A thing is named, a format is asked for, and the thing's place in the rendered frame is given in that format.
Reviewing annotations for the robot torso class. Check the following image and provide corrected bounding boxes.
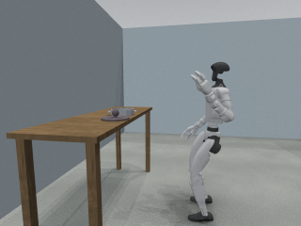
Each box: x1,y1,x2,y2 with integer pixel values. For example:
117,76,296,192
204,84,223,142

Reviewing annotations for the lid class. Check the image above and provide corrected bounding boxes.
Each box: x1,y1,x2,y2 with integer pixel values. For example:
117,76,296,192
101,115,130,121

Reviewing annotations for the robot left hand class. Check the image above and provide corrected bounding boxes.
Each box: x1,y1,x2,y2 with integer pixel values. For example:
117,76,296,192
190,71,212,95

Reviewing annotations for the right robot forearm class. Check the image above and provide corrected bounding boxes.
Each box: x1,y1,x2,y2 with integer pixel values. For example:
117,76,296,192
194,115,206,129

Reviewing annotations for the pot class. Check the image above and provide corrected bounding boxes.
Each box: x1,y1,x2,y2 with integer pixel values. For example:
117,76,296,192
108,107,137,117

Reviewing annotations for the left robot forearm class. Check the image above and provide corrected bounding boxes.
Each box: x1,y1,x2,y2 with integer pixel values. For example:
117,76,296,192
204,92,235,120

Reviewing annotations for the knob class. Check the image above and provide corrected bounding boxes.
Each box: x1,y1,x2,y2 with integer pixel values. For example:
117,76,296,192
112,109,119,117

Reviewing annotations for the left robot upper arm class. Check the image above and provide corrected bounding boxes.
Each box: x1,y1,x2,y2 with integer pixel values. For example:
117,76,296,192
216,88,233,122

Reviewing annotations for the table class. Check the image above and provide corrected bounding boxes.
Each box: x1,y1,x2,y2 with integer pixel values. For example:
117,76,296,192
6,106,152,226

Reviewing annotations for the robot right foot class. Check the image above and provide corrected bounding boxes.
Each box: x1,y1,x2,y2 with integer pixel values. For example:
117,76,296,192
190,195,213,203

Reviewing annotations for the robot right hand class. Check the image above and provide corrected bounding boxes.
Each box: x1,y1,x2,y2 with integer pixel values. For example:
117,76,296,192
181,125,198,141

